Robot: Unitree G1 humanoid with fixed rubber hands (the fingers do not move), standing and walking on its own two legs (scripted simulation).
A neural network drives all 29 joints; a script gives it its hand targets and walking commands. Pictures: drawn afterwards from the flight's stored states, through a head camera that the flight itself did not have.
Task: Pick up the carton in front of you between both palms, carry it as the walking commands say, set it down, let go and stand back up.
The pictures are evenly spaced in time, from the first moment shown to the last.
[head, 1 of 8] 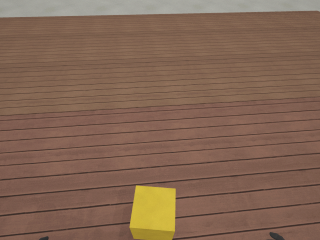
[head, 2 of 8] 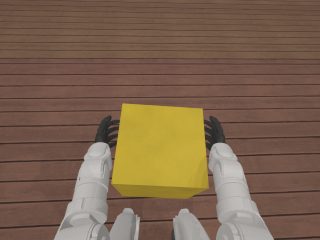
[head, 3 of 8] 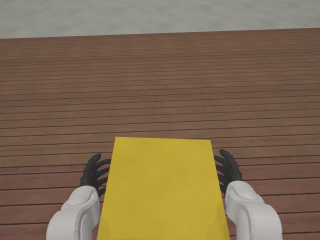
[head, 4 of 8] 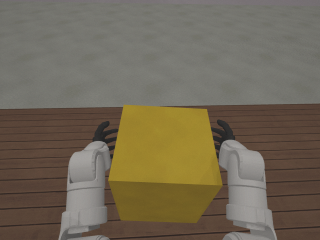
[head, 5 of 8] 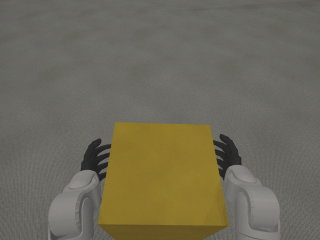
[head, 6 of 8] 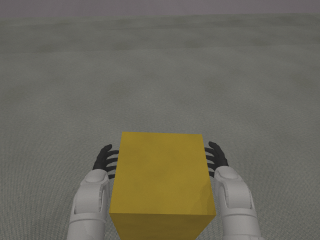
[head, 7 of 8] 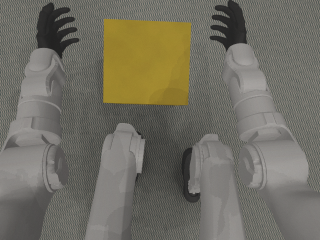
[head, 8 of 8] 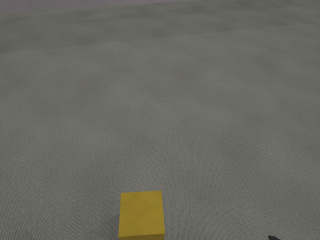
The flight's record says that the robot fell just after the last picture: no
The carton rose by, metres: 0.69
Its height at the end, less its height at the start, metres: -0.30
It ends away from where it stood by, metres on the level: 6.10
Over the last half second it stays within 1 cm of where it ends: yes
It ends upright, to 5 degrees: yes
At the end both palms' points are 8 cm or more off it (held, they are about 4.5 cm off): yes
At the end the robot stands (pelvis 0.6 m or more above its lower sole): yes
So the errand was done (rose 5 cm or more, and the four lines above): yes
